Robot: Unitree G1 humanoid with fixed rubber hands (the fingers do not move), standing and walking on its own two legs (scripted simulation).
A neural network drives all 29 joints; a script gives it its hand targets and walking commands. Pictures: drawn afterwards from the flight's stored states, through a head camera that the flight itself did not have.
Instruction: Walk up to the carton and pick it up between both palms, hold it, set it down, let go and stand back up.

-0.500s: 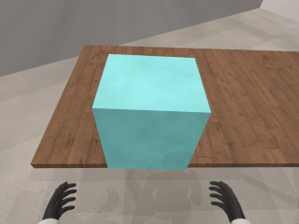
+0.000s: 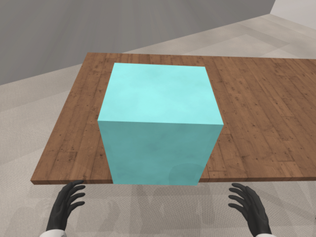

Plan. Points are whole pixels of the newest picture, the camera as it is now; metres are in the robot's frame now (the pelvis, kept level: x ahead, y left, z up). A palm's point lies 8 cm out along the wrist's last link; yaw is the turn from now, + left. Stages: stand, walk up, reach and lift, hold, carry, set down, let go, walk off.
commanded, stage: reach and lift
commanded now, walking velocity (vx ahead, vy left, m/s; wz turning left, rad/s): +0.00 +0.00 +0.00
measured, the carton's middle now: (157, 127) +0.40 +0.04 +0.05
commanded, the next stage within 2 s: none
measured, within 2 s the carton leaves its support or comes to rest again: neither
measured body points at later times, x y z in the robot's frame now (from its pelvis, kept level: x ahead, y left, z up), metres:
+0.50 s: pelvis -0.01 -0.01 +0.00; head -0.02 +0.00 +0.45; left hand +0.23 +0.24 +0.07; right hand +0.25 -0.21 +0.07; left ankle -0.02 +0.13 -0.75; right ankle -0.01 -0.12 -0.75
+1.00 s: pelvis -0.01 -0.01 +0.00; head +0.00 +0.00 +0.45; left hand +0.29 +0.26 +0.13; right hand +0.32 -0.20 +0.12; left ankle -0.02 +0.13 -0.75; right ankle -0.01 -0.12 -0.75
